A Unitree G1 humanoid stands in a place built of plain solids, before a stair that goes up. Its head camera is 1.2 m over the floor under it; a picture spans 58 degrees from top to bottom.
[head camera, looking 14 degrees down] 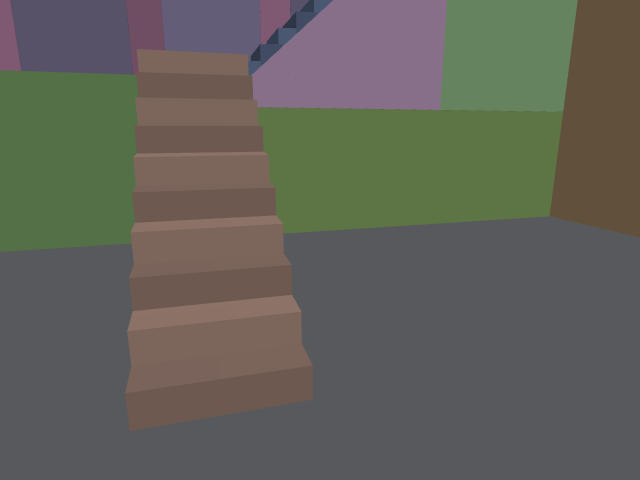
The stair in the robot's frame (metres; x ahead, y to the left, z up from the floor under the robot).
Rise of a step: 0.18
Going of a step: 0.20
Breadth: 0.78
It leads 16 degrees to the left of straight ahead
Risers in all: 10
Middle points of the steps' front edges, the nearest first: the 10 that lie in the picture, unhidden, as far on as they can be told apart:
1.65 0.41 0.18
1.85 0.47 0.35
2.05 0.52 0.53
2.24 0.58 0.71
2.44 0.64 0.88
2.63 0.70 1.06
2.83 0.75 1.24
3.02 0.81 1.42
3.22 0.87 1.59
3.41 0.92 1.77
